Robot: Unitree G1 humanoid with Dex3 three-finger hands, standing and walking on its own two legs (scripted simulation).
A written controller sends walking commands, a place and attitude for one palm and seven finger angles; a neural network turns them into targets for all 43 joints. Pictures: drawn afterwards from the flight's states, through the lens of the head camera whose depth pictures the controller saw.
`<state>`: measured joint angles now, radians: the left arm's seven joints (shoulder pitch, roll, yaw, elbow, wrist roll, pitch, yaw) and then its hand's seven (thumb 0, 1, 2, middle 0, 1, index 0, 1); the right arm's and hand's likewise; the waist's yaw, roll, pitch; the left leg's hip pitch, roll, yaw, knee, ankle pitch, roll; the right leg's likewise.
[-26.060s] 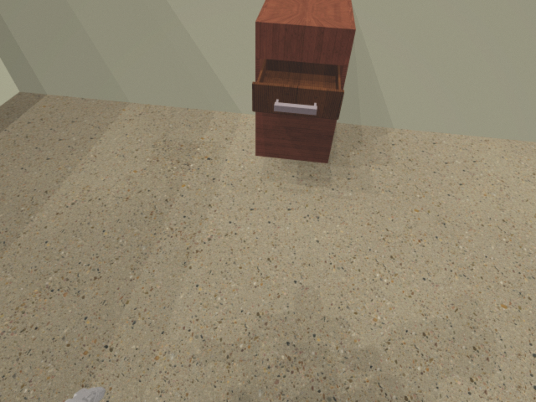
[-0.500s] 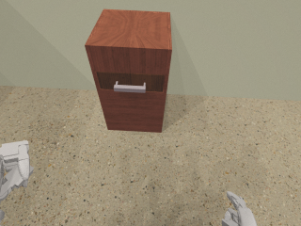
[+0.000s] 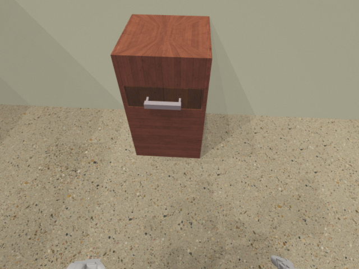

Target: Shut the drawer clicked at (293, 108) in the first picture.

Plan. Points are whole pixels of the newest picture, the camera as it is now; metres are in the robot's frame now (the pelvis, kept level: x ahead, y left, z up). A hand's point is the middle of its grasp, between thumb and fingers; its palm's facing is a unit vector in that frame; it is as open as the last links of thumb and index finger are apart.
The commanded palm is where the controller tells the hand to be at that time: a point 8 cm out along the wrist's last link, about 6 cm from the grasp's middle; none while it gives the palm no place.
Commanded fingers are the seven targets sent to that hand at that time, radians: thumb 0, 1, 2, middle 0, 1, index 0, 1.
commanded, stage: let the arm hang, fingers relaxed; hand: left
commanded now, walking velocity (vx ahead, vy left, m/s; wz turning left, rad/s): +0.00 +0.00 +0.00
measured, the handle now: (163, 102) +0.89 +0.12 -0.24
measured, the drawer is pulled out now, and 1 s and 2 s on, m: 0.00 0.00 0.00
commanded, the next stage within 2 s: look to check the result in 0.86 s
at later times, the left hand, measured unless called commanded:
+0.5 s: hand out of the picture -0.02 +0.21 -0.15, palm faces +0.01 -0.96 -0.28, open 6.8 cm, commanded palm none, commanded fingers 0.00 0.90 0.90 -0.20 -0.30 -0.20 -0.30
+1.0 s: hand out of the picture +0.02 +0.16 -0.16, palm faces +0.02 -0.98 -0.22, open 7.4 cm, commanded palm none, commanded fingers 0.00 0.90 0.90 -0.20 -0.30 -0.20 -0.30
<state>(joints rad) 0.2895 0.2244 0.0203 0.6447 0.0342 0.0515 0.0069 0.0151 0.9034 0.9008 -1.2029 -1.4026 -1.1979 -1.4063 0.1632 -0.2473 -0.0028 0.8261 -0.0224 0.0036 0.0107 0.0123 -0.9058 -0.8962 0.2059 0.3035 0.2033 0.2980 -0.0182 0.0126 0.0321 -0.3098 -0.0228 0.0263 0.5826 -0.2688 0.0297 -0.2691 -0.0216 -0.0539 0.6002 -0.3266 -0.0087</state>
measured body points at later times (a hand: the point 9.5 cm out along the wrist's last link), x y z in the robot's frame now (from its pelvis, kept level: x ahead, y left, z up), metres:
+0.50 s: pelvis -0.01 +0.00 +0.01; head +0.00 -0.01 +0.46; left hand -0.02 +0.26 -0.13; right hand +0.00 -0.22 -0.15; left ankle +0.03 +0.10 -0.73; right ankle +0.00 -0.11 -0.73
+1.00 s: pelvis +0.00 -0.02 +0.01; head +0.02 -0.03 +0.46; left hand +0.02 +0.21 -0.14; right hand +0.00 -0.25 -0.15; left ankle +0.03 +0.10 -0.73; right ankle +0.00 -0.11 -0.73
